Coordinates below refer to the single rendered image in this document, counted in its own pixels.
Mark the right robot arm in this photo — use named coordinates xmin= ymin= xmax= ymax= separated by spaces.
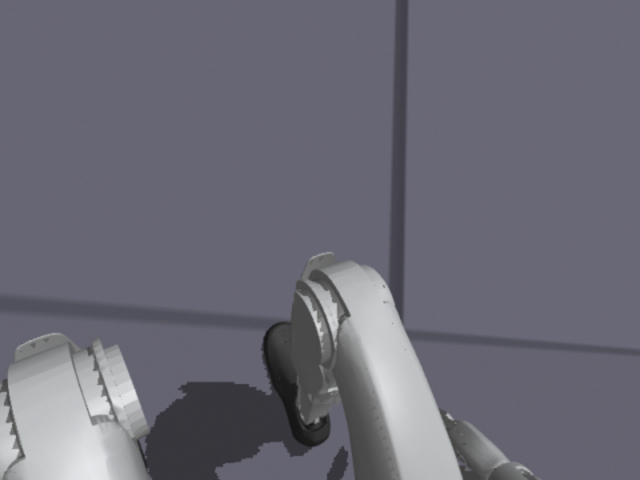
xmin=488 ymin=462 xmax=542 ymax=480

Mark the right robot hand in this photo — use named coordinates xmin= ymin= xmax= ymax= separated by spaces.
xmin=438 ymin=408 xmax=510 ymax=480

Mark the right robot foot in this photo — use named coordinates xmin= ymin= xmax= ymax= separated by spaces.
xmin=264 ymin=322 xmax=330 ymax=447

